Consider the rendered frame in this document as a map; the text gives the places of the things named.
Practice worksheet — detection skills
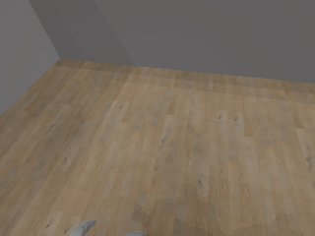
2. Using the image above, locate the robot left hand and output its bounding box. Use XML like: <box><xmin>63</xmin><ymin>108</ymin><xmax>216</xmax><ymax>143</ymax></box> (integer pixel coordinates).
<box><xmin>69</xmin><ymin>218</ymin><xmax>95</xmax><ymax>236</ymax></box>

